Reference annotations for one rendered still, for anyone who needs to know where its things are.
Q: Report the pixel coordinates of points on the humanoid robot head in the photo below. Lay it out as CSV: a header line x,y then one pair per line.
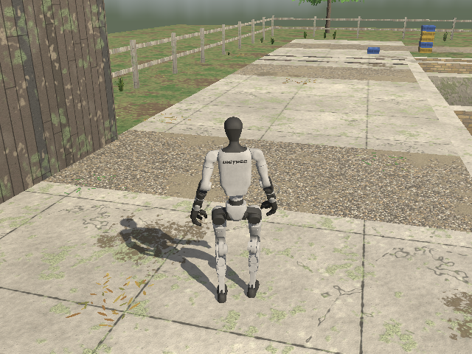
x,y
233,128

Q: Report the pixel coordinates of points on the right robot upper arm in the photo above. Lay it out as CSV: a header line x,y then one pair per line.
x,y
257,155

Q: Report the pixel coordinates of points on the left robot upper arm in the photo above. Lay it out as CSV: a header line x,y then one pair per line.
x,y
211,157

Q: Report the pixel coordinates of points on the robot left hand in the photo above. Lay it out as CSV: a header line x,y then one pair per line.
x,y
194,215

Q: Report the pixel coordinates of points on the robot right hand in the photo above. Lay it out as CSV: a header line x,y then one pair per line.
x,y
267,204

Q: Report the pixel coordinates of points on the left robot forearm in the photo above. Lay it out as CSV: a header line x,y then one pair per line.
x,y
199,198

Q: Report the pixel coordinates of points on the robot right shin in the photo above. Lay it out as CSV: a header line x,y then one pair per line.
x,y
254,260

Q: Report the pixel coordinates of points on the right robot forearm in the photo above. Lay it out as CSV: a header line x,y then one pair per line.
x,y
269,191

